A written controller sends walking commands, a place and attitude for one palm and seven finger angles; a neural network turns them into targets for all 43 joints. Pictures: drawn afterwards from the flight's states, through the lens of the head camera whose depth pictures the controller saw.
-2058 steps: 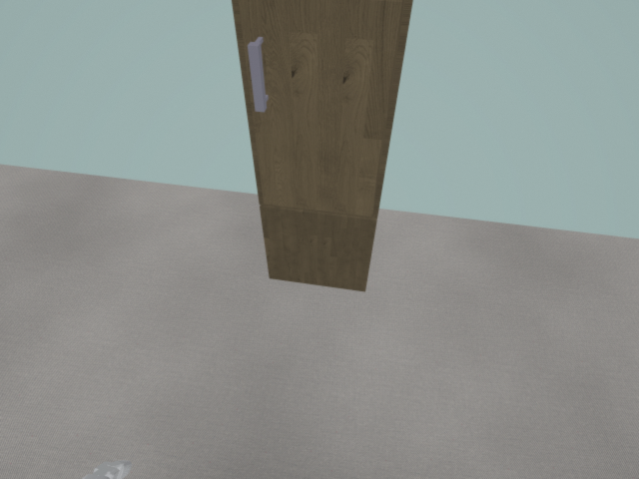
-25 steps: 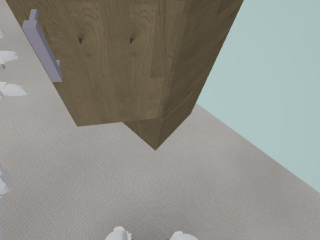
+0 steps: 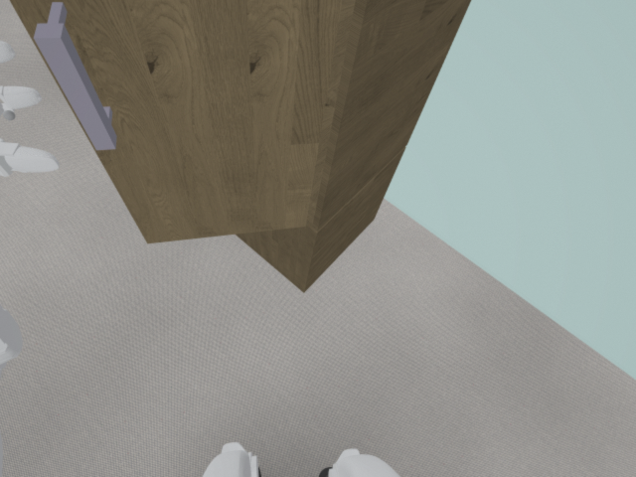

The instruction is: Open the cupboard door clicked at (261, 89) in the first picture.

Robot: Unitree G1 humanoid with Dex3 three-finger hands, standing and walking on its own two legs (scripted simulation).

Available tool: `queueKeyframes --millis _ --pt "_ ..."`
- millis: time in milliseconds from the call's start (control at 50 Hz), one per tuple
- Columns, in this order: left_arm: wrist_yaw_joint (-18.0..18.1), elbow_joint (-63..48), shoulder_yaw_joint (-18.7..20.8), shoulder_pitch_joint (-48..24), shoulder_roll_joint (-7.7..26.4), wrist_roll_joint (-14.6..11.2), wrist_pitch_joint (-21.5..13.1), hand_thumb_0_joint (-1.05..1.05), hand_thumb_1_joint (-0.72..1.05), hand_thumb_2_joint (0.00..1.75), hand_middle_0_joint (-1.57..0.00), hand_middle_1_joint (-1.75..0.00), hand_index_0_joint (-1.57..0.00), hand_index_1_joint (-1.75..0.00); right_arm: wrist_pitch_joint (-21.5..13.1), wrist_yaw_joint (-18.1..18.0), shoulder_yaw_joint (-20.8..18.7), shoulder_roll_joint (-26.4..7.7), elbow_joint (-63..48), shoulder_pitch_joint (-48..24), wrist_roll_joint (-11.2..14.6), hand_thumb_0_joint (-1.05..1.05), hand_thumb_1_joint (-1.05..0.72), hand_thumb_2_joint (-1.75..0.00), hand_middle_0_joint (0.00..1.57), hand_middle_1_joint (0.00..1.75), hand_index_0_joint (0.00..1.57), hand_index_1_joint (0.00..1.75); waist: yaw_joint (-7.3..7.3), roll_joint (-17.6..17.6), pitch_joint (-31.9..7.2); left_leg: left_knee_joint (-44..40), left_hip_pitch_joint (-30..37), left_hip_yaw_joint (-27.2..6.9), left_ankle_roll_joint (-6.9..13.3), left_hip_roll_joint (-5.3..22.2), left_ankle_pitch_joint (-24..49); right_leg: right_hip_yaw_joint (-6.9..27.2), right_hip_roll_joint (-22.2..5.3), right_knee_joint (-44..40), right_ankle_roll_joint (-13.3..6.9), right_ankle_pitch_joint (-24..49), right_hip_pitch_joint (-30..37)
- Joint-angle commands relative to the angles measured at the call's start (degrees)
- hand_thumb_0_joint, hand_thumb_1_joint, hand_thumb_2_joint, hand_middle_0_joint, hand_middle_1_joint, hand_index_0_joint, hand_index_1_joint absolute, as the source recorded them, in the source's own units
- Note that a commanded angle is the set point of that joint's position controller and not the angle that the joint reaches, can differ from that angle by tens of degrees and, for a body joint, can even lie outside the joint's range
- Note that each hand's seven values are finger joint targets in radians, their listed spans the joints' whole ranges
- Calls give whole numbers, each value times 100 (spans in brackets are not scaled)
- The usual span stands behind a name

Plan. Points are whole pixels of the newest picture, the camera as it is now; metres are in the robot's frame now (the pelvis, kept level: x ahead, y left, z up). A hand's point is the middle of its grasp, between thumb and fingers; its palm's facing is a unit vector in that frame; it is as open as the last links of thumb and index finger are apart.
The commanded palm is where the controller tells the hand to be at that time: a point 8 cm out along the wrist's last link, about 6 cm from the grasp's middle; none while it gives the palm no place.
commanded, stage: move the hooked fingers beside the handle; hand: left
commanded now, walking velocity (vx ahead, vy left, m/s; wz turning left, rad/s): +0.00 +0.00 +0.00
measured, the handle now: (84, 82) +0.56 +0.24 +0.13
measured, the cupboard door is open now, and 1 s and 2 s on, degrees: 51 51 51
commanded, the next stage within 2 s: slide the fingers in behind the handle in 0.24 s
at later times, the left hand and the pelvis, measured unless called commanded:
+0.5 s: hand (24, 113) +0.51 +0.29 +0.12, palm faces +0.09 -1.00 -0.01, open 14.0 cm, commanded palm +0.49 +0.33 +0.12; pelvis +0.01 +0.00 +0.00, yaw -1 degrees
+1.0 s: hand (56, 118) +0.50 +0.26 +0.12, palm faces +0.10 -0.99 -0.01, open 14.0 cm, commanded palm +0.48 +0.29 +0.12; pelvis +0.01 +0.00 +0.00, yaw +0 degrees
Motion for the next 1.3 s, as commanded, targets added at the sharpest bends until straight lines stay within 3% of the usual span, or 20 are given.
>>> queueKeyframes --millis 0,100,140,160,240,280,360,420,480,520,580,660,800,840,980,1040,1100,1160,1220,1280 --pt "-167 -1055 213 -2166 1954 -161 -229 0 -50 30 -30 -120 -30 -120 -78 -152 -376 -1173 -339 940 29 0 -90 -90 20 30 20 30 37 788 -2207 -439 2028 -336 90 -91 1667 244 42 -534 42 1597 325" --pt "-248 -1361 332 -2440 2077 -245 -466 0 -50 30 -30 -120 -30 -120 -78 -161 -412 -1204 -253 1060 0 0 -90 -90 20 30 20 30 -27 979 -2408 -370 2343 -412 64 -43 1858 211 88 -498 29 1555 99" --pt "-274 -1539 360 -2538 2099 -263 -521 0 -50 30 -30 -120 -30 -120 -70 -158 -428 -1199 -209 1091 -14 0 -90 -90 20 30 20 30 19 1303 -2641 -356 2642 -455 32 -28 2028 185 95 -467 3 1551 -5" --pt "-303 -1428 193 -2425 1852 -267 -481 0 -50 30 -30 -120 -30 -120 -62 -148 -426 -1177 -191 1094 -15 0 -90 -90 20 30 20 30 -12 1327 -2579 -361 2721 -460 24 -34 2027 161 104 -490 0 1496 -101" --pt "-325 -1144 73 -2232 1639 -294 -249 0 -50 30 -30 -120 -30 -120 -62 -151 -422 -1182 -158 1136 -9 0 -90 -90 20 30 20 30 -21 1161 -2323 -393 2602 -472 46 -32 1990 122 102 -535 5 1450 -206" --pt "-285 -1094 241 -2195 1906 -258 -153 0 -50 30 -30 -120 -30 -120 -51 -164 -413 -1210 -188 1144 -12 0 -90 -90 20 30 20 30 17 940 -2245 -403 2310 -453 66 -41 1862 137 82 -521 20 1441 -77" --pt "-75 -1744 191 -2493 1814 -173 -357 0 -50 30 -30 -120 -30 -120 -72 -115 -439 -1156 -223 1157 -67 0 -90 -90 20 30 20 30 41 1479 -2611 -349 2902 -518 -19 0 2340 97 97 -432 -10 1555 -271" --pt "45 -2045 197 -2315 1534 -283 -557 0 -50 30 -30 -120 -30 -120 -78 -52 -474 -1130 -216 1176 -108 0 -90 -90 20 30 20 30 67 1451 -2934 -262 3340 -583 -69 47 2956 50 150 -355 -47 1797 -265" --pt "37 -1687 205 -2054 1380 -356 -418 0 -50 30 -30 -120 -30 -120 -38 -18 -489 -1133 -194 1144 -82 0 -90 -90 20 30 20 30 83 1052 -2742 -292 3050 -529 -36 30 2803 55 141 -389 -5 1905 -81" --pt "47 -1644 55 -2050 1144 -354 -281 0 -50 30 -30 -120 -30 -120 -39 -4 -476 -1097 -230 1119 -72 0 -90 -90 20 30 20 30 100 1173 -2588 -310 2981 -483 -11 -8 2820 50 124 -386 -16 1973 -65" --pt "158 -1792 45 -1860 1162 -242 -183 0 -50 30 -30 -120 -30 -120 -1 26 -481 -1071 -307 1072 -68 0 -90 -90 20 30 20 30 179 1183 -2594 -327 2990 -476 -30 -2 3009 45 113 -379 -6 2085 0" --pt "340 -2164 80 -2041 1041 -289 -392 0 -50 30 -30 -120 -30 -120 -10 62 -513 -1036 -307 1036 -82 0 -90 -90 20 30 20 30 145 1079 -2686 -301 3184 -514 -61 37 3233 42 131 -349 -4 2179 33" --pt "415 -1635 -173 -2178 746 -262 -329 0 -50 30 -30 -120 -30 -120 -41 49 -481 -1041 -237 931 -46 0 -90 -90 20 30 20 30 -11 742 -2146 -402 2615 -443 19 -35 2231 101 77 -437 14 1812 28" --pt "461 -1761 -41 -2226 952 -206 -386 0 -50 30 -30 -120 -30 -120 -60 43 -479 -1045 -235 946 -61 0 -90 -90 20 30 20 30 86 941 -2406 -374 2722 -456 3 -53 2358 124 64 -389 -7 1891 127" --pt "485 -2086 -118 -2209 702 -321 -597 0 -50 30 -30 -120 -30 -120 -111 59 -501 -1002 -233 893 -60 0 -90 -90 20 30 20 30 98 976 -2797 -318 2917 -424 -1 -56 2554 152 82 -360 -3 2119 307" --pt "497 -1744 -284 -2242 522 -302 -439 0 -50 30 -30 -120 -30 -120 -105 61 -486 -1004 -188 890 -42 0 -90 -90 20 30 20 30 -2 833 -2328 -372 2580 -364 45 -71 2095 161 68 -447 27 1895 196" --pt "584 -1533 -249 -2220 660 -232 -271 0 -50 30 -30 -120 -30 -120 -101 42 -469 -1026 -225 902 -32 0 -90 -90 20 30 20 30 11 668 -2045 -465 2201 -357 75 -103 1689 189 40 -508 29 1660 274" --pt "698 -1798 -31 -2409 971 -181 -406 0 -50 30 -30 -120 -30 -120 -134 35 -468 -1019 -242 939 -56 0 -90 -90 20 30 20 30 54 790 -2376 -416 2278 -340 74 -113 1897 243 29 -450 27 1896 479" --pt "745 -2039 -167 -2519 681 -219 -630 0 -50 30 -30 -120 -30 -120 -182 70 -485 -984 -209 967 -87 0 -90 -90 20 30 20 30 3 812 -2550 -345 2493 -353 69 -108 2012 230 63 -419 17 1912 392" --pt "710 -1971 -100 -2260 709 -240 -667 0 -50 30 -30 -120 -30 -120 -171 83 -503 -992 -206 941 -66 0 -90 -90 20 30 20 30 93 931 -2658 -373 2538 -333 39 -101 2054 229 66 -399 9 1962 473"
